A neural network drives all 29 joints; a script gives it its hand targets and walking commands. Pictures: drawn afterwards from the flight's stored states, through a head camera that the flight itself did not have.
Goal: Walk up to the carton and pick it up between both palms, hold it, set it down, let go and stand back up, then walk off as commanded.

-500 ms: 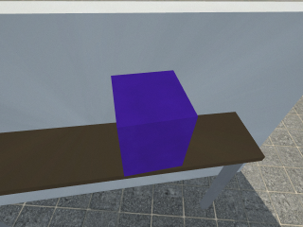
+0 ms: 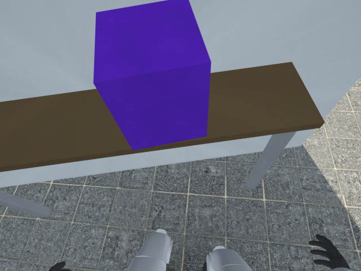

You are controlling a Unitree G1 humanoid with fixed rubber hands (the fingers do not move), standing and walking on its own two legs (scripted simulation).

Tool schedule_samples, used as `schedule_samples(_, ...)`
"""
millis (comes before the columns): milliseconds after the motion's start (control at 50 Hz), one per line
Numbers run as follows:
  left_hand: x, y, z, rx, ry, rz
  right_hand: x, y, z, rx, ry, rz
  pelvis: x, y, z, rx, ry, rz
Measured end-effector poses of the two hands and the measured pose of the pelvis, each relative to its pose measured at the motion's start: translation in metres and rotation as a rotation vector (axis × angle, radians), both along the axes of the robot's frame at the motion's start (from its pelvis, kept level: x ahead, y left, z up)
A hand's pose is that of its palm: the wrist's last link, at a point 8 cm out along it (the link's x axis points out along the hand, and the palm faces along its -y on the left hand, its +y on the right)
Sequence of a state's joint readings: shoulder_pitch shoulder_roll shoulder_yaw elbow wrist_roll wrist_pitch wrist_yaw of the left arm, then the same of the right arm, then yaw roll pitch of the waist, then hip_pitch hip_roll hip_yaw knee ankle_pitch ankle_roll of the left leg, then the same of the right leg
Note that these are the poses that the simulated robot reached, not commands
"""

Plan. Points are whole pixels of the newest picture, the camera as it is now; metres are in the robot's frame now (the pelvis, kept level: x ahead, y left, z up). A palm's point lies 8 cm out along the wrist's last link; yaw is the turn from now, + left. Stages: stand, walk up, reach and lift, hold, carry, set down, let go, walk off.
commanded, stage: walk off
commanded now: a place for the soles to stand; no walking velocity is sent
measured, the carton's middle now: (157, 81) +0.53 +0.08 +0.06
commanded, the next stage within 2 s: none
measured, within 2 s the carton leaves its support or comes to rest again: neither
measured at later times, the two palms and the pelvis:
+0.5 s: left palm out of the picture -0.01 +0.29 -0.08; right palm out of the picture +0.01 -0.33 -0.12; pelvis -0.10 -0.01 +0.00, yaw +6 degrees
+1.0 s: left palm out of the picture -0.18 +0.38 -0.10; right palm out of the picture -0.21 -0.24 -0.08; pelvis -0.24 +0.06 +0.01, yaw +0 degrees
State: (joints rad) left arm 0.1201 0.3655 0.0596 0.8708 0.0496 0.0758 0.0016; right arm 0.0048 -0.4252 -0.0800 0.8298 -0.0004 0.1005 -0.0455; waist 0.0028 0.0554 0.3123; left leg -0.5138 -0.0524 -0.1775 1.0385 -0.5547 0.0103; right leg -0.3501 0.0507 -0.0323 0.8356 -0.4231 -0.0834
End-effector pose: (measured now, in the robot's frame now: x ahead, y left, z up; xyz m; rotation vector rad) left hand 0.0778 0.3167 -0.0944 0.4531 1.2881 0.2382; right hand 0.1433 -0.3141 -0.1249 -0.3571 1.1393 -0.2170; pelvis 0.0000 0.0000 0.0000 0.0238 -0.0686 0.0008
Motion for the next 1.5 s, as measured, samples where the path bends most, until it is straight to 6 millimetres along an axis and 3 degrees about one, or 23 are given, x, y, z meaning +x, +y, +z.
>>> schedule_samples(80, -0.023, -0.021, 0.012, -0.006, -0.009, 0.041, -0.018, -0.008, -0.002, 0.013, 0.042, 0.012, -0.009, -0.009, 0.009, 0.0, 0.005, 0.017)
schedule_samples(240, -0.034, -0.044, 0.017, -0.023, -0.149, 0.077, -0.065, -0.023, 0.001, 0.003, 0.121, 0.049, -0.03, -0.026, 0.011, -0.004, -0.004, 0.061)
schedule_samples(360, -0.049, -0.045, 0.014, -0.026, -0.208, 0.068, -0.092, -0.025, 0.002, 0.0, 0.108, 0.069, -0.059, -0.026, 0.006, -0.007, -0.014, 0.08)
schedule_samples(500, -0.085, -0.029, 0.012, -0.032, -0.256, 0.069, -0.136, -0.012, 0.001, 0.003, 0.102, 0.088, -0.103, -0.013, 0.001, -0.021, -0.029, 0.105)
schedule_samples(600, -0.119, -0.004, 0.007, -0.036, -0.274, 0.067, -0.188, 0.003, 0.004, -0.001, 0.129, 0.09, -0.14, 0.005, -0.004, -0.037, -0.032, 0.122)
schedule_samples(700, -0.154, 0.03, -0.011, -0.045, -0.28, 0.065, -0.261, 0.02, 0.009, -0.025, 0.168, 0.059, -0.185, 0.025, -0.014, -0.032, -0.043, 0.12)
schedule_samples(780, -0.183, 0.047, -0.017, -0.053, -0.244, 0.062, -0.325, 0.034, 0.02, -0.048, 0.188, 0.004, -0.211, 0.041, -0.011, -0.065, -0.08, 0.085)
schedule_samples(840, -0.204, 0.055, -0.016, -0.067, -0.233, 0.061, -0.353, 0.047, 0.029, -0.054, 0.185, -0.035, -0.224, 0.047, -0.003, -0.067, -0.077, 0.083)
schedule_samples(960, -0.247, 0.065, -0.013, -0.079, -0.19, 0.045, -0.357, 0.069, 0.043, -0.016, 0.041, -0.05, -0.24, 0.056, 0.007, -0.058, -0.032, 0.019)
schedule_samples(1080, -0.277, 0.066, -0.002, -0.061, -0.13, 0.014, -0.358, 0.066, 0.046, 0.026, -0.068, -0.079, -0.254, 0.057, 0.013, -0.038, -0.002, -0.041)
schedule_samples(1200, -0.302, 0.063, 0.015, -0.057, -0.172, 0.037, -0.373, 0.055, 0.041, 0.028, 0.013, -0.071, -0.257, 0.061, 0.02, -0.068, 0.002, -0.003)
schedule_samples(1300, -0.321, 0.078, 0.012, -0.055, -0.125, 0.065, -0.362, 0.061, 0.042, 0.006, 0.039, -0.028, -0.252, 0.077, 0.017, -0.078, -0.001, 0.031)
schedule_samples(1400, -0.319, 0.103, -0.013, -0.071, -0.063, 0.101, -0.338, 0.078, 0.041, -0.043, 0.017, 0.012, -0.243, 0.097, 0.004, -0.037, -0.01, 0.043)
schedule_samples(1500, -0.287, 0.109, -0.023, -0.093, -0.072, 0.087, -0.325, 0.092, 0.047, -0.072, -0.01, 0.028, -0.239, 0.101, 0.004, -0.038, -0.022, 0.029)
